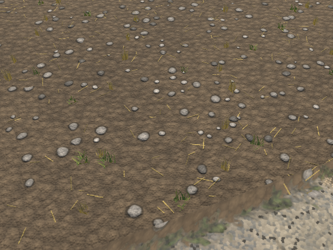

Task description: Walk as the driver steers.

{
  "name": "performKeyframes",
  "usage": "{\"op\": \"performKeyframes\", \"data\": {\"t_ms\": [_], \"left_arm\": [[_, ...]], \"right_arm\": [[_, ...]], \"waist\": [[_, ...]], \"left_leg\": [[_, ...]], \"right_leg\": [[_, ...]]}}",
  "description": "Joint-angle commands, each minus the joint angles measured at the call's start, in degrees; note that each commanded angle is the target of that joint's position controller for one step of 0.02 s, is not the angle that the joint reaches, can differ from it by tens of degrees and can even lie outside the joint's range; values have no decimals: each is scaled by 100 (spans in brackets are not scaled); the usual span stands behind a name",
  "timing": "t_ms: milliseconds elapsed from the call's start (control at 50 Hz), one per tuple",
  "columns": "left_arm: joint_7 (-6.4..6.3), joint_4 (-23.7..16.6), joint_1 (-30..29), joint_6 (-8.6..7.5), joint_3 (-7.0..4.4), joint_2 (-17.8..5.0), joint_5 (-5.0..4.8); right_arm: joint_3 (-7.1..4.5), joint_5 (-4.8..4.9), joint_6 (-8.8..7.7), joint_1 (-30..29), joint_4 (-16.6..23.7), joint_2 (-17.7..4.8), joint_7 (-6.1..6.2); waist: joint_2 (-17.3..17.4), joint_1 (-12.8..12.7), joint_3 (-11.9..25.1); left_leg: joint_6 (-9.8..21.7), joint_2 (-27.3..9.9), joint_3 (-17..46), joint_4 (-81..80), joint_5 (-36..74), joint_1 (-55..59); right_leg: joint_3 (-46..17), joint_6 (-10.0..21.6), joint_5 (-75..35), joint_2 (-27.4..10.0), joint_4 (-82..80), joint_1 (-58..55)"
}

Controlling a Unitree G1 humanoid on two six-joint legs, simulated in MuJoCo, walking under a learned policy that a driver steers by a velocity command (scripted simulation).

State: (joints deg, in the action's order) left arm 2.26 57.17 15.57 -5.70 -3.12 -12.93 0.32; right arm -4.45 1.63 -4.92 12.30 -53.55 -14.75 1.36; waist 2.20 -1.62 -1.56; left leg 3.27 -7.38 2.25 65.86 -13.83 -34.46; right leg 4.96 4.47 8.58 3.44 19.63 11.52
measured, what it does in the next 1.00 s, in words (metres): walks ahead: left foot, then right foot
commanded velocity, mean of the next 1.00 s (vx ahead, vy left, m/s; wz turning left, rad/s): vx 0.50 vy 0.00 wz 0.00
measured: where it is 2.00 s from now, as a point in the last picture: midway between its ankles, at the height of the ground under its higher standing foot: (171, 151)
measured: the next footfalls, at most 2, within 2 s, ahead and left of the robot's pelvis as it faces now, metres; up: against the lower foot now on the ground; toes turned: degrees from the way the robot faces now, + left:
left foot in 0.34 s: +0.39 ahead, +0.16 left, +0.00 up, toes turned +2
right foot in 0.94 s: +0.61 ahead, -0.10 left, +0.00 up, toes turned -3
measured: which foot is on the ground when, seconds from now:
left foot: up 0.00-0.32, down 0.34-0.92, up 0.94-1.00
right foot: down 0.00-0.36, up 0.38-0.92, down 0.94-1.00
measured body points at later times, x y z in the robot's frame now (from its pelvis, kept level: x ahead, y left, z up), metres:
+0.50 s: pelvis +0.29 +0.08 -0.01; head +0.32 +0.09 +0.44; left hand +0.32 +0.34 -0.15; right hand +0.39 -0.18 -0.13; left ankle +0.35 +0.15 -0.74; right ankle +0.21 -0.08 -0.64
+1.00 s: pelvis +0.55 +0.01 -0.04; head +0.56 +0.01 +0.41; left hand +0.65 +0.29 -0.16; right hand +0.58 -0.25 -0.19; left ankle +0.39 +0.15 -0.66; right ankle +0.57 -0.10 -0.75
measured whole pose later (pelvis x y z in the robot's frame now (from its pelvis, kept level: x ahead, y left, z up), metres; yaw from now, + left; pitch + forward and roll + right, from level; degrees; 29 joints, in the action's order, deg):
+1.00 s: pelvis +0.55 +0.01 -0.04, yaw +1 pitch +2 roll +0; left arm 3.9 53.4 11.3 -7.3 -4.9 -14.8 -1.1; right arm -3.9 1.4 -5.2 20.5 -55.9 -13.1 -0.1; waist 0.9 -1.6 1.6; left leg 4.9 1.2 5.4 71.2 -30.7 -18.0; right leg 4.1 1.3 26.1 -1.3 47.3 25.5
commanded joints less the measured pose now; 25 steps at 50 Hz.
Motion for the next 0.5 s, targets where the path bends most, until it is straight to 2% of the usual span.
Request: {"op": "performKeyframes", "data": {"t_ms": [20, 60, 120, 180, 200, 220, 280, 300, 320, 340, 360, 380, 400, 420, 440, 460, 480, 500], "left_arm": [[-133, -244, -83, -104, -84, -671, 5], [-204, -195, 169, -64, -80, -710, -1], [-247, -130, 497, -35, -81, -775, -40], [-263, 9, 870, 1, -84, -797, -108], [-291, 48, 957, 32, -93, -833, -119], [-308, 83, 1023, 61, -113, -882, -121], [-328, 164, 1047, 159, -160, -911, -147], [-324, 140, 946, 188, -187, -984, -150], [-329, 80, 780, 210, -200, -1023, -126], [-325, 12, 650, 241, -134, -884, -106], [-293, -51, 1391, 203, 13, -326, -65], [-217, 63, 1664, 55, 119, -90, -107], [-194, -36, 1189, -44, -38, -624, -248], [-220, -190, 629, -72, -79, -800, -329], [-284, -278, 321, -69, -106, -789, -271], [-338, -288, 305, 3, -159, -753, -192], [-354, -282, 462, 90, -169, -661, -177], [-367, -282, 542, 156, -165, -532, -193]], "right_arm": [[-71, -75, 67, 175, 289, -209, 10], [-64, -113, 40, -212, 417, -205, -31], [-1, -107, 1, -840, 594, -91, -125], [31, -37, -16, -1520, 872, -116, -243], [36, -58, -53, -1729, 1011, -122, -320], [49, -49, -78, -1825, 1085, -83, -376], [16, -11, -86, -1687, 1201, -239, -464], [-38, -6, -92, -1426, 1171, -373, -463], [-136, -44, -100, -739, 991, -538, -447], [-284, -74, -107, 380, 665, -898, -403], [-410, -198, -106, 1295, 481, -1447, -366], [-340, -82, -74, 1472, 384, -1290, -397], [-206, -39, -59, 1186, 410, -869, -404], [-139, -68, -48, 759, 511, -644, -383], [-97, -139, -61, 266, 574, -566, -392], [-54, -224, -93, -51, 609, -395, -407], [-30, -265, -120, -144, 569, -283, -418], [-33, -249, -144, -107, 523, -261, -416]], "waist": [[-530, 266, -163], [-493, 168, -220], [-488, -31, -296], [-431, -234, -503], [-339, -282, -514], [-395, -292, -500], [-616, -104, -357], [-713, 64, -188], [-780, 423, 236], [-549, 913, 941], [523, 789, 2084], [1449, 711, 2762], [1003, 750, 2127], [523, 696, 1389], [59, 484, 843], [99, 250, 613], [176, 104, 552], [185, 47, 525]], "left_leg": [[-133, -300, 149, -664, 789, -532], [-192, -251, 102, -1421, 1445, -751], [-184, -30, -123, -2441, 2160, -553], [-148, 86, -179, -3065, 2189, -712], [-111, 163, -188, -3302, 2179, -698], [-72, 209, -203, -3420, 2053, -665], [149, 321, -233, -3639, 1325, -310], [240, 460, -350, -3656, 1056, 114], [323, 717, -542, -3642, 1128, 1145], [606, 477, -287, -3513, 1503, 2643], [1354, -971, 1897, -3547, 1020, 5056], [1824, -1590, 4057, -4595, 92, 5948], [1468, -1433, 3581, -4736, -171, 5505], [1225, -1277, 2708, -4779, 196, 4662], [1103, -1045, 2053, -4946, 986, 3650], [966, -772, 1522, -5071, 1498, 2983], [919, -615, 1212, -5230, 1615, 2611], [957, -547, 1089, -5383, 1565, 2471]], "right_leg": [[-1379, 975, -478, -1601, -1367, 123], [-1215, 877, -698, -1537, -1354, -109], [-910, 735, -833, -1430, -1341, -250], [-871, 688, -761, -1536, -1240, -711], [-835, 657, -941, -1588, -1131, -907], [-819, 643, -1051, -1671, -1004, -1094], [-869, 531, -1613, -1898, -564, -1572], [-847, 472, -2333, -1901, -262, -1663], [-643, 360, -3354, -1676, 421, -1504], [-422, 154, -3266, -1358, 1834, -958], [-195, -166, -1053, -643, 4185, 1038], [-844, -293, 2348, 60, 5546, 2317], [-1278, -186, 2252, -319, 6062, 2962], [-1096, -139, 1846, -591, 6094, 3081], [-959, -177, 1320, -832, 5707, 2894], [-990, -174, 976, -1044, 5304, 2540], [-1013, -160, 774, -1154, 5069, 2202], [-999, -163, 702, -1207, 4854, 2065]]}}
